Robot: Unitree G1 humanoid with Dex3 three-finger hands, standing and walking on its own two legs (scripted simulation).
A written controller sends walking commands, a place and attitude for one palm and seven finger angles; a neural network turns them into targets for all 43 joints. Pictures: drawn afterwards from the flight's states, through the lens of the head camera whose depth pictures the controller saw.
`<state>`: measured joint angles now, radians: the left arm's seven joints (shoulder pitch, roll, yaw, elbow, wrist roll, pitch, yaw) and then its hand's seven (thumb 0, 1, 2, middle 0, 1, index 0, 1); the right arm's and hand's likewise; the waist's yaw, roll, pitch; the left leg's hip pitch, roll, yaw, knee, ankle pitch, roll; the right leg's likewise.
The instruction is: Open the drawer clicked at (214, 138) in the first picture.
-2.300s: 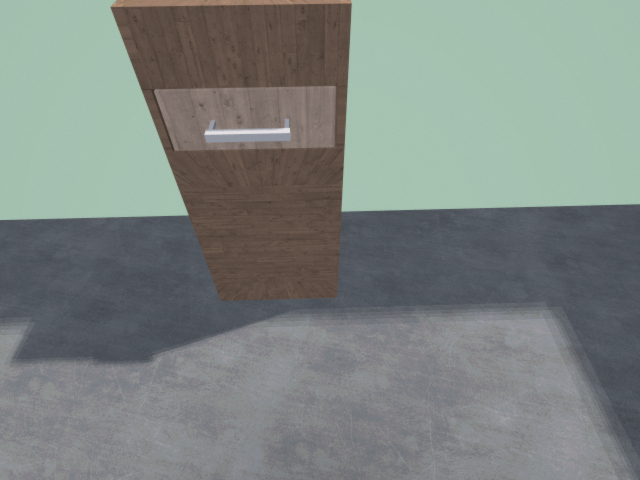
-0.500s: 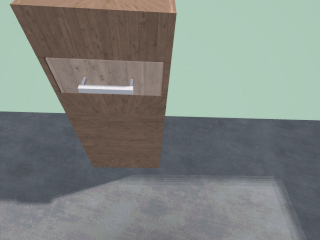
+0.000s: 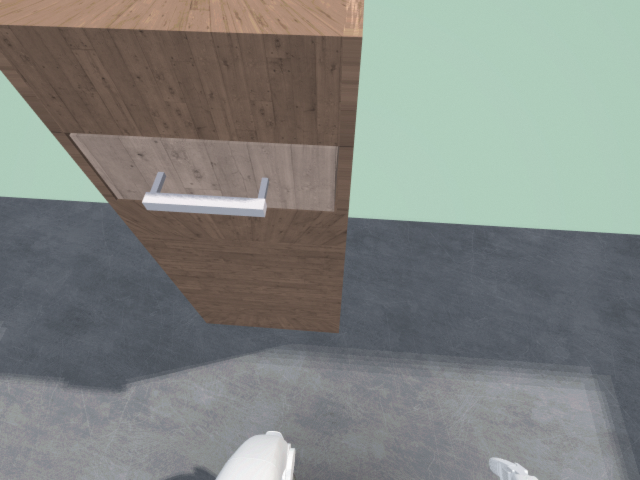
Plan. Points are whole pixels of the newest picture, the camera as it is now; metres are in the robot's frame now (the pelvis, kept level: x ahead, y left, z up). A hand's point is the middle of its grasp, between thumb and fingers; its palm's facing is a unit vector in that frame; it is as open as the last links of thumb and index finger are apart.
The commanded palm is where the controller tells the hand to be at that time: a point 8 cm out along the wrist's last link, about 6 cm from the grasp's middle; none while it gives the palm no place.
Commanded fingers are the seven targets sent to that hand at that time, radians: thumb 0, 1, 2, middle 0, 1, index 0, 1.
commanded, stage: come to a stop and stand still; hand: left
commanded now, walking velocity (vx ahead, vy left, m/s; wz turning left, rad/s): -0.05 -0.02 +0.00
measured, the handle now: (208, 193) +0.49 +0.22 -0.02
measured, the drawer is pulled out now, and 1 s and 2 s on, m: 0.00 0.00 0.00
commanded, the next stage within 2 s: look again from close up in 1.02 s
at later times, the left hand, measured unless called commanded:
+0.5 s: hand out of the picture +0.07 +0.18 -0.17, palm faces -0.04 -0.96 -0.29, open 7.4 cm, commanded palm none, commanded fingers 0.00 0.90 0.90 -0.20 -0.30 -0.20 -0.30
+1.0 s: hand out of the picture -0.02 +0.12 -0.18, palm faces +0.04 -0.98 -0.21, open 7.3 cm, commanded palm none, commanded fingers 0.00 0.90 0.90 -0.20 -0.30 -0.20 -0.30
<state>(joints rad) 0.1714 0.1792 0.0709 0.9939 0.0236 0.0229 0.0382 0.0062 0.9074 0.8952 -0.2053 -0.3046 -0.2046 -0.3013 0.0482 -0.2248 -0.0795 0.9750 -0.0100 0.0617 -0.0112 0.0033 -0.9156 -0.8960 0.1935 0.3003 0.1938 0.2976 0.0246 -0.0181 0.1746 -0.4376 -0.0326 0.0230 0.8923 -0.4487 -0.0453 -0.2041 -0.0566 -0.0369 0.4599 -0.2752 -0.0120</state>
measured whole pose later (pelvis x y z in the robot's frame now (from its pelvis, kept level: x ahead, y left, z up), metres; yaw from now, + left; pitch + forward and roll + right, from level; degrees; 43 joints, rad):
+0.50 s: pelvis -0.02 -0.02 -0.02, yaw -2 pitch +0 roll +1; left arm 0.16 0.21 0.05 0.97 0.02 0.03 0.02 0.01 0.91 0.90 -0.20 -0.30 -0.20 -0.30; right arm 0.22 -0.20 -0.05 1.01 -0.02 0.05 -0.02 0.00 -0.92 -0.90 0.20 0.30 0.20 0.30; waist -0.03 0.03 0.09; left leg -0.34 0.05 0.03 0.62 -0.34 -0.03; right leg -0.23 -0.02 0.01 0.57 -0.34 0.00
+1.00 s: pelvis -0.03 -0.06 +0.00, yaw +0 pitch -2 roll +0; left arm 0.26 0.15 0.03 1.13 0.01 0.02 0.02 0.00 0.92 0.90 -0.20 -0.30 -0.20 -0.30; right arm 0.29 -0.14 -0.02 1.13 -0.03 0.02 -0.03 0.00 -0.91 -0.90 0.19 0.30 0.20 0.30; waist -0.01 0.03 0.03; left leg -0.19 0.07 0.00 0.43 -0.21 -0.05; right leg -0.15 0.05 -0.05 0.42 -0.25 -0.06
